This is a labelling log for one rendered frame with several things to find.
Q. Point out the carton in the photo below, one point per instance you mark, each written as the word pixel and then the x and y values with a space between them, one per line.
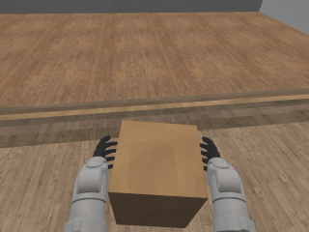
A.
pixel 158 176

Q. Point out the left robot hand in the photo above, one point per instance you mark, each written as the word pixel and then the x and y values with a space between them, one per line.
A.
pixel 101 152

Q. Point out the right robot hand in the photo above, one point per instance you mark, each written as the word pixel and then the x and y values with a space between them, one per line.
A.
pixel 211 151

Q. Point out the left robot forearm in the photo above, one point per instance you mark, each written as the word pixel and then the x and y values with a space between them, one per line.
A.
pixel 87 209

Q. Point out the right robot forearm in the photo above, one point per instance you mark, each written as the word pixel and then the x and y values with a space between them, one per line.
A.
pixel 228 198

